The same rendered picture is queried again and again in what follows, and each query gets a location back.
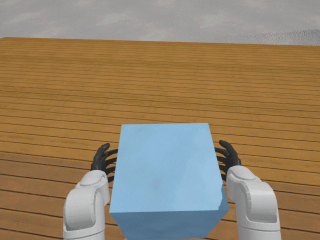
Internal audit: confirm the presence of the carton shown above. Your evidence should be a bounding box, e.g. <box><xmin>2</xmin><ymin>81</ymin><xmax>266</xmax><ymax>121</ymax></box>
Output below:
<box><xmin>109</xmin><ymin>123</ymin><xmax>230</xmax><ymax>240</ymax></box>

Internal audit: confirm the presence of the right robot hand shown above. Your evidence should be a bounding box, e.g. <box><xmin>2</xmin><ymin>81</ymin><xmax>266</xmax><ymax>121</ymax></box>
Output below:
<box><xmin>214</xmin><ymin>140</ymin><xmax>242</xmax><ymax>182</ymax></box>

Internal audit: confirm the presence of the robot right forearm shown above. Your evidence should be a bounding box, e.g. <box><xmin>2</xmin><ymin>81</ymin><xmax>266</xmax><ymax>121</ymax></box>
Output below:
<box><xmin>226</xmin><ymin>165</ymin><xmax>282</xmax><ymax>240</ymax></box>

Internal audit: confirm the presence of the robot left forearm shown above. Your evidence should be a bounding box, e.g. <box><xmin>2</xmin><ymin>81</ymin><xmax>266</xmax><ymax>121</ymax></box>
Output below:
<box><xmin>63</xmin><ymin>170</ymin><xmax>110</xmax><ymax>240</ymax></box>

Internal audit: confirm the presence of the left robot hand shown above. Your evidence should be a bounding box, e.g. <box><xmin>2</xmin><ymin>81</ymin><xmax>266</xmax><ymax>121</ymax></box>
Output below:
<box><xmin>90</xmin><ymin>143</ymin><xmax>118</xmax><ymax>183</ymax></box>

